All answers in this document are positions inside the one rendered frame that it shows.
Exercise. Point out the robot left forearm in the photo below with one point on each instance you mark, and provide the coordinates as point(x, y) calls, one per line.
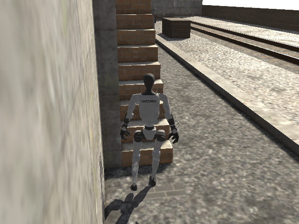
point(125, 123)

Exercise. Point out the robot left foot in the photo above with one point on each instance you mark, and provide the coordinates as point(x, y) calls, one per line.
point(133, 187)

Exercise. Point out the robot right hand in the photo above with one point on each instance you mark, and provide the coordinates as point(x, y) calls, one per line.
point(175, 136)

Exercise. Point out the robot head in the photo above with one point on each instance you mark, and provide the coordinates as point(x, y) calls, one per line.
point(149, 82)

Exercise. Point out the robot right forearm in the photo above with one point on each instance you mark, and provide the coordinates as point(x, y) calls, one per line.
point(172, 124)

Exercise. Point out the left robot upper arm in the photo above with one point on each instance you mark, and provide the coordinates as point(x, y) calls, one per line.
point(131, 106)

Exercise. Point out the right robot upper arm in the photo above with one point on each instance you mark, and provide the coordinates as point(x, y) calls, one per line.
point(166, 105)

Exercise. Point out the robot left hand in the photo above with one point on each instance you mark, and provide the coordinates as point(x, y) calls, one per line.
point(127, 132)

